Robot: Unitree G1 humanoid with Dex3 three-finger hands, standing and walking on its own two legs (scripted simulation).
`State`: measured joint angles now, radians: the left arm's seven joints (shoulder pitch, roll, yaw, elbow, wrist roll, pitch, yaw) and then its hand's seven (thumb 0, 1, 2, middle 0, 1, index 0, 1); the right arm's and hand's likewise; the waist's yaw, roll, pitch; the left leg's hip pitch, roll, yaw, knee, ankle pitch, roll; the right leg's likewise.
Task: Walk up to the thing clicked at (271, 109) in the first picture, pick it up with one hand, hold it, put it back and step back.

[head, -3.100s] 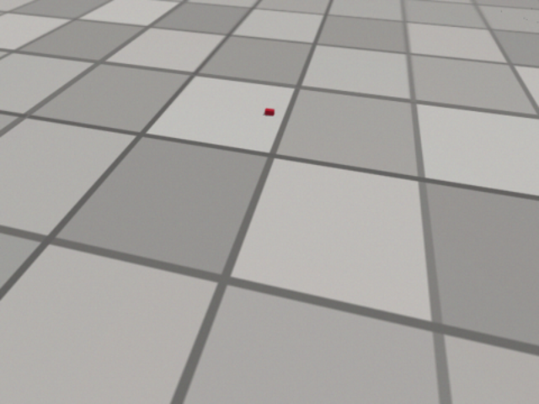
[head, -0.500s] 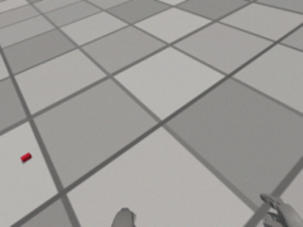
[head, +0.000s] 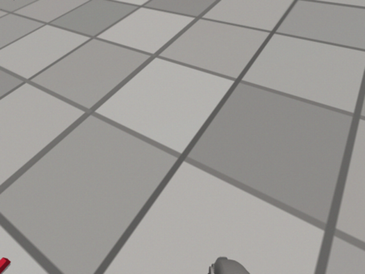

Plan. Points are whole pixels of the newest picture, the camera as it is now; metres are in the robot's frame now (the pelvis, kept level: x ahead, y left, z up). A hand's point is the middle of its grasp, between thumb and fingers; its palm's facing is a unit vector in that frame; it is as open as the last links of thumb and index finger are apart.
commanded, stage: walk up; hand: left
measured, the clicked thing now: (1, 265) +0.40 +0.95 -0.73
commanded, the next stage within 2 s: none
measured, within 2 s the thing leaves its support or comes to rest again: neither
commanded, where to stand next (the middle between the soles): -0.05 +0.92 m, yaw -28 degrees
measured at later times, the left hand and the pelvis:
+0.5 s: hand out of the picture +0.10 +0.57 -0.14, palm faces -0.11 -0.77 -0.63, open 7.4 cm; pelvis +0.00 +0.23 -0.03, yaw -8 degrees
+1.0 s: hand out of the picture +0.15 +0.71 -0.11, palm faces -0.18 -0.79 -0.59, open 7.4 cm; pelvis -0.01 +0.43 -0.01, yaw -13 degrees
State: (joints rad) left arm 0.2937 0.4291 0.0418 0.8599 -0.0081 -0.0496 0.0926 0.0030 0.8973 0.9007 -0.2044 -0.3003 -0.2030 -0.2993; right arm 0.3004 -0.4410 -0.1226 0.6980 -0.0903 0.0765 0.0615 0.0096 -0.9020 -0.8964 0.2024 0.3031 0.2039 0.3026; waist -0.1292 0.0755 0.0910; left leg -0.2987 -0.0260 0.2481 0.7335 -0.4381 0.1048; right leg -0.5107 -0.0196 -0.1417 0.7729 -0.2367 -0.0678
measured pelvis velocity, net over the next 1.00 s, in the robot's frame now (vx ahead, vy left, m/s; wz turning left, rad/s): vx -0.01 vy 0.43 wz -0.22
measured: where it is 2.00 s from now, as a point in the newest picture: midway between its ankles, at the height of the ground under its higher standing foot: outside the picture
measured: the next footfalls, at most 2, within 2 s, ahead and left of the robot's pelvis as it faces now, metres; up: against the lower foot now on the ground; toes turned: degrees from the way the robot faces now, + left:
right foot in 0.02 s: +0.13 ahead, -0.07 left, +0.00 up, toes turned -7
left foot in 0.42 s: +0.06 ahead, +0.35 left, +0.00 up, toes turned -5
